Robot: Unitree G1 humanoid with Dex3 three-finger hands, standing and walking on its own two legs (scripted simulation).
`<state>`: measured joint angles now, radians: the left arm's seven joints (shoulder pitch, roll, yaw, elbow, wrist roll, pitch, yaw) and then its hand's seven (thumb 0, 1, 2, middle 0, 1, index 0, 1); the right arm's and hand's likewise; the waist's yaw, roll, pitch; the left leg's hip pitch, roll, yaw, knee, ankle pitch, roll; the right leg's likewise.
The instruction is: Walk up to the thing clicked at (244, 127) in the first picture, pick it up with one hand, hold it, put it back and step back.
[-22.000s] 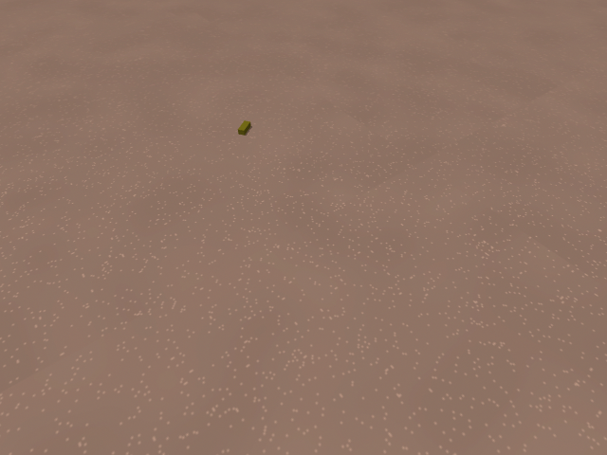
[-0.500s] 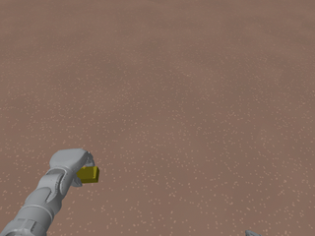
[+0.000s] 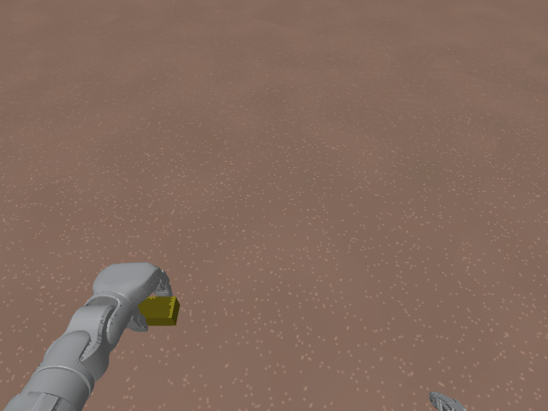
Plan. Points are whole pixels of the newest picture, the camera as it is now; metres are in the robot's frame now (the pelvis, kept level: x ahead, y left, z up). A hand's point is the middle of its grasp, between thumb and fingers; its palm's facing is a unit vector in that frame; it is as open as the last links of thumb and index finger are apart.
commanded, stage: hold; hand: left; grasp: from above
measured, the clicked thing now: (148, 311) +0.32 +0.22 -0.08
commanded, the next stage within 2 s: crouch in 1.38 s
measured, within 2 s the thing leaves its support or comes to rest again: neither
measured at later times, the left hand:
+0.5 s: hand (140, 318) +0.28 +0.21 -0.03, palm faces -0.44 -0.04 -0.90, open 6.7 cm
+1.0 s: hand (134, 320) +0.27 +0.21 -0.01, palm faces -0.45 -0.04 -0.89, open 6.7 cm
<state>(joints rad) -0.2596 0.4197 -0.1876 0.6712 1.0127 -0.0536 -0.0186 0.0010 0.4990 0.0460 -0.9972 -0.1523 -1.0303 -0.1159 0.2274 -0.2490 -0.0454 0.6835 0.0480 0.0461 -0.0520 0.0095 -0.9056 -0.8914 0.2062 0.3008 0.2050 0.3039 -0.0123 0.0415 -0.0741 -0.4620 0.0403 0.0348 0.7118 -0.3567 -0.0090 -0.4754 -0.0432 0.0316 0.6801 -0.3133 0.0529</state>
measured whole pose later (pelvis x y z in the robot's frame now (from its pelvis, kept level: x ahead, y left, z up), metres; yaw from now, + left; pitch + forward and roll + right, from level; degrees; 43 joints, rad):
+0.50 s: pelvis -0.01 -0.01 +0.01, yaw +0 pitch +3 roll +0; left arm -0.23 0.41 -0.20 0.62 1.00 -0.04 -0.04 0.00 0.50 0.06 -0.99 -0.16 -1.02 -0.13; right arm 0.20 -0.26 -0.04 0.67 0.06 0.07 -0.06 0.01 -0.91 -0.89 0.21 0.30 0.20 0.30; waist 0.00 0.05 -0.04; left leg -0.37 0.04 0.04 0.62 -0.30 -0.02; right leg -0.40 -0.04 0.03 0.62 -0.27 0.04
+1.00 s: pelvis -0.02 -0.01 +0.02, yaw +0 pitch +1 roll +1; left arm -0.21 0.42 -0.21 0.57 0.99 -0.04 -0.08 0.00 0.52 0.03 -0.97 -0.18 -1.01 -0.14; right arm 0.18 -0.25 -0.02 0.66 0.06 0.07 -0.07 0.01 -0.91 -0.90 0.20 0.30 0.20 0.30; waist 0.01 0.05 -0.01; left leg -0.29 0.04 0.05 0.53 -0.25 -0.02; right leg -0.33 -0.04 0.04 0.55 -0.23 0.04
